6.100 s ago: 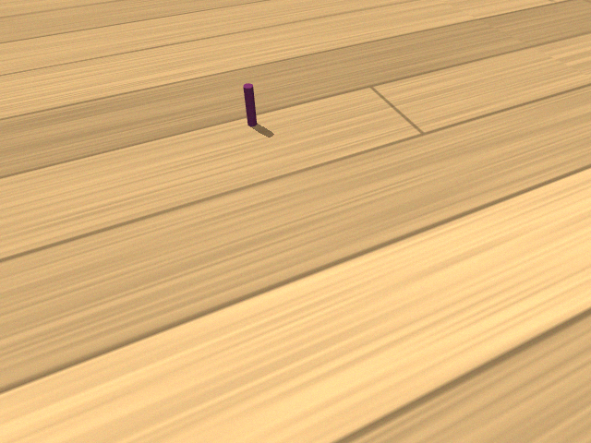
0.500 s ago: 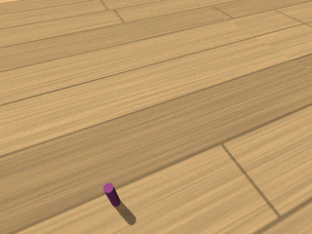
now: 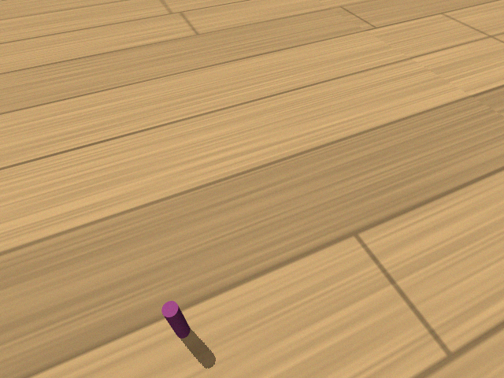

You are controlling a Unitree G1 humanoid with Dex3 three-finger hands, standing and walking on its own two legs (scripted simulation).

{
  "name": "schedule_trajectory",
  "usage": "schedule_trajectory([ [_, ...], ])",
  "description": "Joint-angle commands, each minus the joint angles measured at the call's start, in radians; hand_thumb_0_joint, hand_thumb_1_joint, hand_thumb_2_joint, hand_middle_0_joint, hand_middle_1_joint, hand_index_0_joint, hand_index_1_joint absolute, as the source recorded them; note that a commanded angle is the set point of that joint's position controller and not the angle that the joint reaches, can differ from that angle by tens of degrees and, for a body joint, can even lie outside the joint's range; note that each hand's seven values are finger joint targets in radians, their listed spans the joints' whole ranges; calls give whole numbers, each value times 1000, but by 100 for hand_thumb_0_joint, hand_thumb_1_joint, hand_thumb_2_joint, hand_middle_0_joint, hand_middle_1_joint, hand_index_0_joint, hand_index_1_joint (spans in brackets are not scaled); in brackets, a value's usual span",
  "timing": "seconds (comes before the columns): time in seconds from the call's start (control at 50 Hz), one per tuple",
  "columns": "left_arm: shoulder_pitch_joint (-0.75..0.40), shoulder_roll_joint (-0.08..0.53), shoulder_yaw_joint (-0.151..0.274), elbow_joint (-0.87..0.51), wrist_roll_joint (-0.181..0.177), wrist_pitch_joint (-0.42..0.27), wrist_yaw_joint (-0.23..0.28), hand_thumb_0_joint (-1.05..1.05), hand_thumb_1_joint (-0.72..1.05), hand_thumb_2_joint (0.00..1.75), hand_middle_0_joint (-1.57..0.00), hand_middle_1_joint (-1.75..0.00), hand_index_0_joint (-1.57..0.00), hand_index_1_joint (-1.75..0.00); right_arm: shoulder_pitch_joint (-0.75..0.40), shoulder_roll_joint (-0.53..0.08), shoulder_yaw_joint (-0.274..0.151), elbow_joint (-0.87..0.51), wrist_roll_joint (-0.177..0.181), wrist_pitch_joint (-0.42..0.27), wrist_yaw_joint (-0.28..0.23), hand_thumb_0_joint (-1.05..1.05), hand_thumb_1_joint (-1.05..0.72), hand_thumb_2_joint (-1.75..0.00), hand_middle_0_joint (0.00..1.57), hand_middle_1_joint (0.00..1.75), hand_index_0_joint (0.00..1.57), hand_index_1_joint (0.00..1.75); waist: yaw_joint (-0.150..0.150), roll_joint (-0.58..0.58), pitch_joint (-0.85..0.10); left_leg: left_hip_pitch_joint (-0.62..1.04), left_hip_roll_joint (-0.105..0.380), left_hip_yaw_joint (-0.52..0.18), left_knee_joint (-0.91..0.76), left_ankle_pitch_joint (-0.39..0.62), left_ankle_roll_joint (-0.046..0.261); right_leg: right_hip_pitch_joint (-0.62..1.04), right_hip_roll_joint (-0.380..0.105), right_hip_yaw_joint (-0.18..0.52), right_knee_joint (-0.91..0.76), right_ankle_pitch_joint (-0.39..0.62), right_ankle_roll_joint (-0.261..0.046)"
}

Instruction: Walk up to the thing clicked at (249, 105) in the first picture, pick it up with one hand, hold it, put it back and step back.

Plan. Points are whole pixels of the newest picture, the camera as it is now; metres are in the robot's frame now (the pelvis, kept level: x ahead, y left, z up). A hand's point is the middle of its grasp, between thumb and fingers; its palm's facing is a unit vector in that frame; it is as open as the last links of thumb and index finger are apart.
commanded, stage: stand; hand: left
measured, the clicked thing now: (177, 320) +0.42 +0.28 -0.66
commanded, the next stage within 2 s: go down in 1.92 s
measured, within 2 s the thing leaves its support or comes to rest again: neither
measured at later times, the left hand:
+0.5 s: hand out of the picture +0.10 +0.24 -0.15, palm faces -0.03 -0.94 -0.34, open 7.4 cm
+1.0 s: hand out of the picture +0.09 +0.25 -0.15, palm faces -0.04 -0.94 -0.34, open 7.4 cm
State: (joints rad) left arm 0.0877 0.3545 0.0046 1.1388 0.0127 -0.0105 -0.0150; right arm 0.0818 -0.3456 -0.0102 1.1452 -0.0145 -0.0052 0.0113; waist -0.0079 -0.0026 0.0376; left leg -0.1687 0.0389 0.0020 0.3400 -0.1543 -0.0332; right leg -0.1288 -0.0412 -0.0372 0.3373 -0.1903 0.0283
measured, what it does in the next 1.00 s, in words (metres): stands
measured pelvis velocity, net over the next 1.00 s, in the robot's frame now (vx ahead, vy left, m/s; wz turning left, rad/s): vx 0.01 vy -0.01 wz -0.01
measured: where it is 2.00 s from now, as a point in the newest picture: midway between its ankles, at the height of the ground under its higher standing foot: outside the picture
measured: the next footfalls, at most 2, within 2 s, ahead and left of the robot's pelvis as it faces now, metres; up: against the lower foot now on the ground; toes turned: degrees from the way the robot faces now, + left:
none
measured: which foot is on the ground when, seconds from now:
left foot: down 0.00-1.00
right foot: down 0.00-1.00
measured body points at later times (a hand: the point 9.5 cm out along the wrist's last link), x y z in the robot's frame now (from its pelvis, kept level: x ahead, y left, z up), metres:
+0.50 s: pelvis +0.01 -0.01 +0.00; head +0.02 -0.01 +0.45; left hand +0.10 +0.29 -0.13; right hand +0.10 -0.31 -0.13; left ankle +0.02 +0.14 -0.75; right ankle -0.01 -0.14 -0.75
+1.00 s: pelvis +0.01 -0.01 +0.00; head +0.02 -0.01 +0.45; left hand +0.09 +0.30 -0.13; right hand +0.08 -0.31 -0.13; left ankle +0.02 +0.14 -0.75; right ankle -0.01 -0.14 -0.75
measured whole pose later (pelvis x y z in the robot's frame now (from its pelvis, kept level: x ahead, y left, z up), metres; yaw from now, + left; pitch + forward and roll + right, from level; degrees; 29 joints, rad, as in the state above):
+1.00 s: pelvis +0.01 -0.01 +0.00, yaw -1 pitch -2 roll +0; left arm 0.11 0.36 0.00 1.13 0.01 -0.01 -0.01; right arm 0.10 -0.35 0.00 1.15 -0.01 0.00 0.01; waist 0.00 0.00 0.04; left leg -0.13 0.05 0.01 0.32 -0.16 -0.05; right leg -0.09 -0.03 -0.03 0.32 -0.20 0.02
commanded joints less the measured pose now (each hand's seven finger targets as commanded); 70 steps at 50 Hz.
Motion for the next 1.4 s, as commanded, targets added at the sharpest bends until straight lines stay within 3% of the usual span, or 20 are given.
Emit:
schedule_trajectory([
  [0.0, -45, 212, 43, -60, -3, -22, 19, 0, 90, 90, -20, -30, -20, -30, -46, -211, -36, -59, 4, -23, -14, 0, -90, -90, 20, 30, 20, 30, -3, 5, -100, 54, 102, -75, -44, 160, 32, 19, -103, 78, -52, 132, -34],
  [0.22, -35, 210, 43, -61, -6, -23, 24, 0, 90, 90, -20, -30, -20, -30, -53, -213, -35, -57, 6, -21, -17, 0, -90, -90, 20, 30, 20, 30, -4, -3, -112, 98, 109, -56, -31, 257, 30, 48, -105, 70, -43, 261, -33],
  [0.38, -34, 213, 44, -62, -3, -17, 22, 0, 90, 90, -20, -30, -20, -30, -62, -212, -35, -57, 5, -16, -16, 0, -90, -90, 20, 30, 20, 30, -1, 9, -68, 74, 102, -53, -57, 114, 29, 16, -100, 79, -80, 113, -35],
  [0.52, -25, 211, 43, -64, -4, -21, 22, 0, 90, 90, -20, -30, -20, -30, -66, -212, -34, -60, 6, -20, -14, 0, -90, -90, 20, 30, 20, 30, 8, 6, -70, 72, 101, -57, -58, 131, 29, 26, -99, 77, -77, 129, -35],
  [0.56, -36, 220, 46, -64, -5, -20, 23, 0, 90, 90, -20, -30, -20, -30, -51, -212, -35, -59, 6, -20, -15, 0, -90, -90, 20, 30, 20, 30, -1, 0, -82, 77, 102, -56, -57, 132, 32, 33, -102, 81, -73, 129, -40],
  [0.6, -23, 215, 43, -66, -4, -20, 23, 0, 90, 90, -20, -30, -20, -30, -60, -214, -34, -60, 6, -21, -15, 0, -90, -90, 20, 30, 20, 30, 7, 9, -81, 94, 108, -60, -53, 189, 31, 35, -101, 76, -62, 184, -41],
  [0.68, -26, 215, 43, -67, -6, -21, 23, 0, 90, 90, -20, -30, -20, -30, -38, -214, -32, -58, 5, -22, -17, 0, -90, -90, 20, 30, 20, 30, 3, 4, -87, 96, 108, -53, -49, 205, 30, 46, -103, 79, -60, 205, -41],
  [0.9, -21, 219, 41, -68, -5, -16, 23, 0, 90, 90, -20, -30, -20, -30, -29, -214, -28, -59, 5, -17, -16, 0, -90, -90, 20, 30, 20, 30, 2, 3, -52, 66, 101, -55, -69, 92, 31, 17, -100, 83, -82, 90, -41],
  [1.08, -16, 219, 40, -70, -4, -18, 22, 0, 90, 90, -20, -30, -20, -30, -24, -220, -31, -62, 3, -18, -15, 0, -90, -90, 20, 30, 20, 30, 3, 7, -65, 69, 100, -58, -64, 107, 34, 22, -99, 81, -79, 101, -41],
  [1.18, -9, 222, 40, -72, -6, -20, 22, 0, 90, 90, -20, -30, -20, -30, -16, -216, -31, -64, 5, -22, -16, 0, -90, -90, 20, 30, 20, 30, 4, 7, -78, 90, 106, -56, -53, 172, 33, 35, -102, 82, -65, 160, -44],
  [1.38, -2, 218, 38, -73, -3, -15, 21, 0, 90, 90, -20, -30, -20, -30, -21, -223, -30, -64, 3, -20, -18, 0, -90, -90, 20, 30, 20, 30, 6, 22, -58, 79, 102, -51, -67, 101, 35, 12, -99, 86, -79, 101, -41],
])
